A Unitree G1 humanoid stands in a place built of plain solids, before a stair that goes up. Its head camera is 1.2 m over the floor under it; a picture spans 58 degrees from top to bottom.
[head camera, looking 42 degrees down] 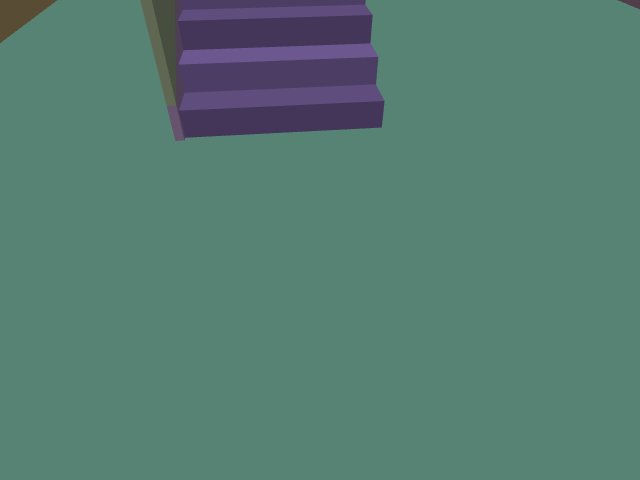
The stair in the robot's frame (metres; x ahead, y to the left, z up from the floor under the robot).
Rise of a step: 0.16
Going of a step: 0.23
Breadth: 1.13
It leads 6 degrees to the left of straight ahead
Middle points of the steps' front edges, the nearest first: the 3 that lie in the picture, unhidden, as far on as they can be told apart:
2.25 0.20 0.16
2.48 0.22 0.32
2.71 0.25 0.48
